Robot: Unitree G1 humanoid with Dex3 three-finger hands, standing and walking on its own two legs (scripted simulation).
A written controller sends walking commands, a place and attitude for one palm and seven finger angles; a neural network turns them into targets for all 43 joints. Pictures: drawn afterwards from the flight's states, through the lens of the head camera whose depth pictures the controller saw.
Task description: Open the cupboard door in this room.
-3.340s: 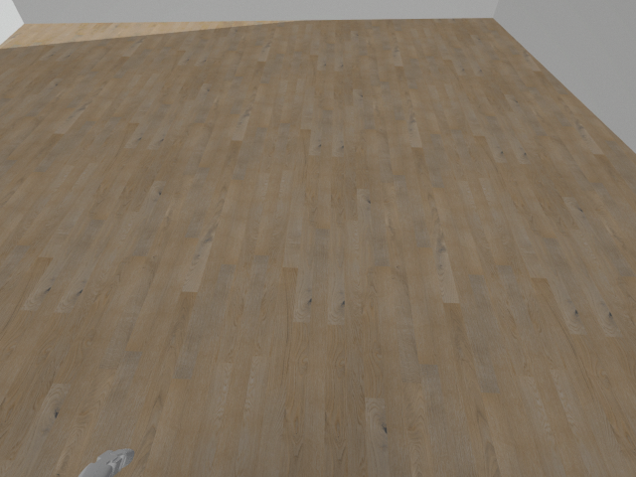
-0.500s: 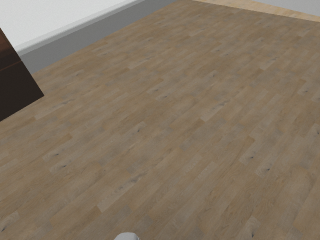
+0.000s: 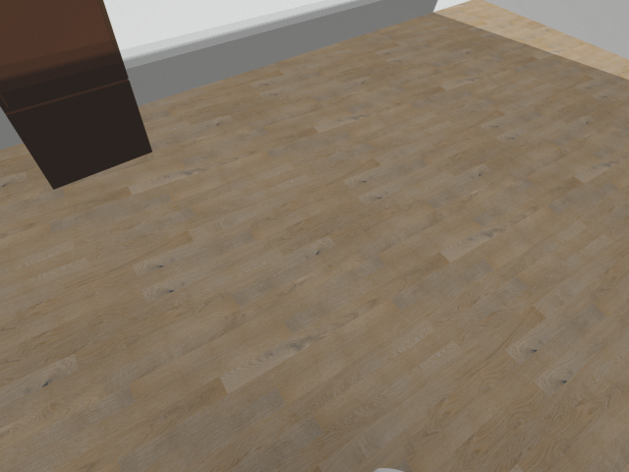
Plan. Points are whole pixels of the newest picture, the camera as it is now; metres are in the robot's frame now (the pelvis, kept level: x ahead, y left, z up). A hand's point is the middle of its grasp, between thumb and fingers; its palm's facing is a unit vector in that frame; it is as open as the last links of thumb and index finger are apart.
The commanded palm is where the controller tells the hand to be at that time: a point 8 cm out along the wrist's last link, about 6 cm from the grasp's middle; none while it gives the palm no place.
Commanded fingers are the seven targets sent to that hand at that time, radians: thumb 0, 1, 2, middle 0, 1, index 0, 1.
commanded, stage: turn or walk to find it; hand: left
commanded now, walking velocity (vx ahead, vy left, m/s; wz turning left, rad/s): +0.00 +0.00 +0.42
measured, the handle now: out of the picture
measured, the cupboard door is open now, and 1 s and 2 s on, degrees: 0 0 0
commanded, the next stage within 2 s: stand and wait in 0.28 s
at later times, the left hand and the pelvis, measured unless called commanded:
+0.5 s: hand out of the picture +0.00 +0.14 -0.16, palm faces +0.22 -0.94 -0.26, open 7.4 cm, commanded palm none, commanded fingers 0.00 0.90 0.90 -0.20 -0.30 -0.20 -0.30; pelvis -0.02 -0.05 +0.00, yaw +12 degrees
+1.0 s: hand out of the picture -0.10 +0.15 -0.18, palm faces +0.25 -0.95 -0.18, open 7.4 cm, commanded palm none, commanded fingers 0.00 0.90 0.90 -0.20 -0.30 -0.20 -0.30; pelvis -0.05 -0.02 +0.00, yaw +11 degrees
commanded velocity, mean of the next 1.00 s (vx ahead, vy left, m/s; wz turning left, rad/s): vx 0.00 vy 0.00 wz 0.17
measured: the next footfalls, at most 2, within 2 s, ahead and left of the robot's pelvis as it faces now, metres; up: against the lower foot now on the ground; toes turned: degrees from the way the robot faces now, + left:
right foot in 0.24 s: +0.02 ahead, -0.15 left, +0.00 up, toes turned +6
left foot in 0.66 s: -0.04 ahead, +0.10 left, +0.00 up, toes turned +15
